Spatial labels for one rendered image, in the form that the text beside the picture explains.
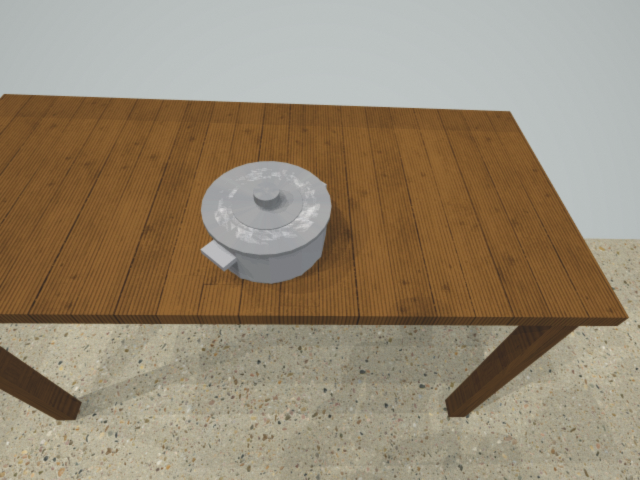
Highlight pot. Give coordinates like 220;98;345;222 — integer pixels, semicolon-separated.
200;181;327;284

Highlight knob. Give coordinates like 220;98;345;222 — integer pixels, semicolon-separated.
253;182;280;207

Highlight table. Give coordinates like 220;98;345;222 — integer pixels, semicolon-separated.
0;94;629;420

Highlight lid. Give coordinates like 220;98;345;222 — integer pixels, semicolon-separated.
201;161;332;258

